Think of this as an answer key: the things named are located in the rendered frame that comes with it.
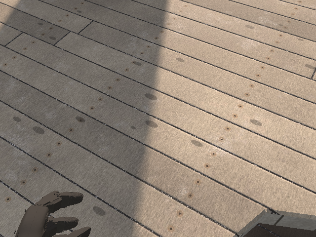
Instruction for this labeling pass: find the left robot hand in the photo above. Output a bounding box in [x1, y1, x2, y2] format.
[14, 191, 91, 237]

